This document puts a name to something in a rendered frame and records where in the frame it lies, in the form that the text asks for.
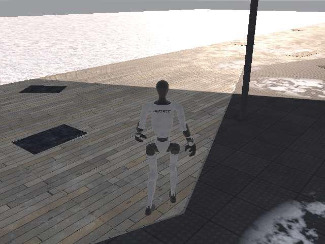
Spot right robot hand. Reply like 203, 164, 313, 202
185, 143, 196, 157

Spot robot left thigh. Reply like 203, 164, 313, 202
146, 143, 158, 181

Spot robot right thigh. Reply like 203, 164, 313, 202
169, 141, 180, 173

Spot robot thigh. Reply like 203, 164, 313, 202
146, 143, 158, 181
169, 141, 180, 173

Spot left robot forearm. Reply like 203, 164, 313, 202
135, 121, 143, 137

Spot robot right upper arm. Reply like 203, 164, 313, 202
173, 103, 187, 131

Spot robot left upper arm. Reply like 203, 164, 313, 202
138, 102, 152, 129

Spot right robot forearm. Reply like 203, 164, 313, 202
183, 123, 194, 146

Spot left robot hand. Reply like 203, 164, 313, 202
135, 134, 147, 142

